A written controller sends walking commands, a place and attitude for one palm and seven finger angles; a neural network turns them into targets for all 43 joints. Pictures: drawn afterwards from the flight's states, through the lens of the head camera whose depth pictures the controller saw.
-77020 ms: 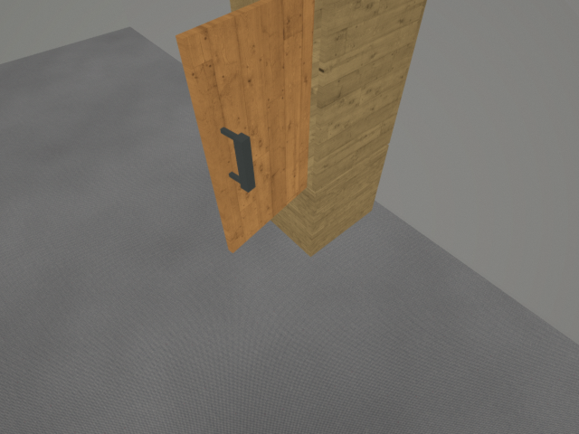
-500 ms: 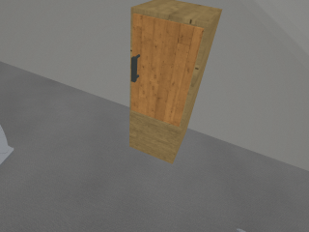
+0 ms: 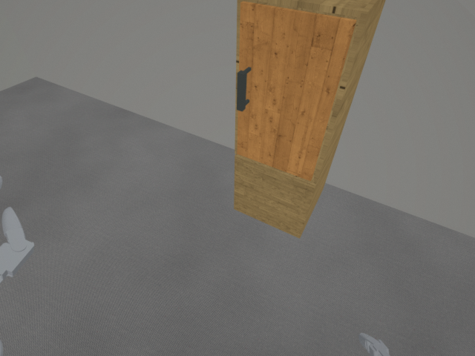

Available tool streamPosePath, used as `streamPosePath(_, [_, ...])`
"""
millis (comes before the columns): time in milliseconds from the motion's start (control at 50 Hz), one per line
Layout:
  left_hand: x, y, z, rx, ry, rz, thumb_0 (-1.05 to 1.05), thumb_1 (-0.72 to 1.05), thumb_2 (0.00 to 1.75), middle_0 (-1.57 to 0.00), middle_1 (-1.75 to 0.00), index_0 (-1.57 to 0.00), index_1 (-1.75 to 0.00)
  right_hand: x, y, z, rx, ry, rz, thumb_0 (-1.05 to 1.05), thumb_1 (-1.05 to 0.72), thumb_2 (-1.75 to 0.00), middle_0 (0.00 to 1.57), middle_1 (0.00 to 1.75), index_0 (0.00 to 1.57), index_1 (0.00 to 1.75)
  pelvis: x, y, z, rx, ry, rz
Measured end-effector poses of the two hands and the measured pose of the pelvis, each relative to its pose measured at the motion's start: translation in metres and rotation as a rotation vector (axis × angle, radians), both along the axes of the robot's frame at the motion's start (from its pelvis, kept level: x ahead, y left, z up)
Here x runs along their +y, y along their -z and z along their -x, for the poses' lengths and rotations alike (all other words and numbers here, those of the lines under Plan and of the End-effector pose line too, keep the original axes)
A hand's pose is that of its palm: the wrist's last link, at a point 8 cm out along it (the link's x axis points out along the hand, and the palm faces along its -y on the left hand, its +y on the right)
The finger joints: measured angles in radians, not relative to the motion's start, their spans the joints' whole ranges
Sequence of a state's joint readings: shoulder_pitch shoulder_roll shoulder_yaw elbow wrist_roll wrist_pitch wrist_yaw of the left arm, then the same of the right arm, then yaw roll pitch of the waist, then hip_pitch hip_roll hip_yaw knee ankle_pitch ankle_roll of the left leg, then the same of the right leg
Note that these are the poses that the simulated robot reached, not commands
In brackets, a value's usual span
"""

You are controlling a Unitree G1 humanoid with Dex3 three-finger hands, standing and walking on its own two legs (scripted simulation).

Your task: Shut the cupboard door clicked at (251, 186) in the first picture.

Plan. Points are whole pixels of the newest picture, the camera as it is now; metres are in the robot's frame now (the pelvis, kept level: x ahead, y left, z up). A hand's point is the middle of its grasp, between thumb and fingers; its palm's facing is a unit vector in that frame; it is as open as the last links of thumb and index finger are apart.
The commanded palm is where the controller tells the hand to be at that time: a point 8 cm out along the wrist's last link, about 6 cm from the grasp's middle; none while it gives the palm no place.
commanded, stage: stop stepping back and stand still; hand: left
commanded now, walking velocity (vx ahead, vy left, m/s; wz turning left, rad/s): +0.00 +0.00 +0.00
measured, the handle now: (244, 89) +0.97 +0.05 +0.00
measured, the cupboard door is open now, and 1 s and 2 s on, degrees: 0 0 0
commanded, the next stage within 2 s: let the arm hang, fingers relaxed in 0.46 s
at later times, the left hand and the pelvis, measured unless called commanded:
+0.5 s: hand (56, 220) +0.24 +0.27 +0.16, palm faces +0.42 -0.78 -0.46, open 7.4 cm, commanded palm +0.18 +0.31 +0.19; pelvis +0.04 +0.01 +0.01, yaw +0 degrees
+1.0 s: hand out of the picture +0.01 +0.22 -0.17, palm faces +0.04 -0.98 -0.20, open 7.0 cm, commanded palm none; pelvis +0.02 +0.02 +0.01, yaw +1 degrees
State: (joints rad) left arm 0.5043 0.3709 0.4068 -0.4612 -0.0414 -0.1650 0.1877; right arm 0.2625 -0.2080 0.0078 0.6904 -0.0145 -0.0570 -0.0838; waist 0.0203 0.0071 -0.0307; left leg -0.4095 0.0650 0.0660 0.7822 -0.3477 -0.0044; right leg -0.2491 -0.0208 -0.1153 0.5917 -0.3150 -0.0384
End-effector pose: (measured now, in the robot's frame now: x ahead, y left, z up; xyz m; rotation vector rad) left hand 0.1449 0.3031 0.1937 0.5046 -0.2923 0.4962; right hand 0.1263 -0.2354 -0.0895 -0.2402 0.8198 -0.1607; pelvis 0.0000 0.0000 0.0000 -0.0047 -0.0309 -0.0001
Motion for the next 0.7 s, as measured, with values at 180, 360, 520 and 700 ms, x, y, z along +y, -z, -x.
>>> streamPosePath(180, [0.001, -0.004, -0.03, -0.005, 0.062, -0.037, 0.01, 0.89, 0.9, -0.21, -0.3, -0.21, -0.3, 0.006, -0.024, -0.041, -0.125, -0.005, 0.015, 0.01, -0.9, -0.9, 0.2, 0.3, 0.2, 0.3, 0.004, -0.001, -0.011, 0.011, -0.006, -0.002])
streamPosePath(360, [-0.005, 0.0, -0.045, 0.104, 0.078, -0.054, 0.01, 0.89, 0.9, -0.21, -0.3, -0.21, -0.3, 0.012, -0.015, -0.055, -0.075, 0.0, -0.044, 0.01, -0.9, -0.9, 0.2, 0.3, 0.2, 0.3, 0.003, -0.005, -0.031, 0.045, 0.001, 0.007])
streamPosePath(520, [0.005, 0.012, -0.057, 0.139, 0.056, -0.008, 0.01, 0.89, 0.9, -0.21, -0.3, -0.21, -0.3, 0.012, -0.012, -0.054, -0.031, 0.026, -0.022, 0.01, -0.9, -0.9, 0.2, 0.3, 0.2, 0.3, 0.009, -0.007, -0.039, 0.045, 0.003, 0.005])
streamPosePath(700, [0.004, 0.174, -0.071, 0.783, 0.09, 0.233, 0.0, 0.9, 0.9, -0.2, -0.3, -0.2, -0.29, 0.002, 0.014, -0.05, 0.057, -0.062, -0.03, 0.01, -0.9, -0.9, 0.2, 0.3, 0.2, 0.3, 0.025, -0.001, -0.027, 0.059, -0.012, 0.002])
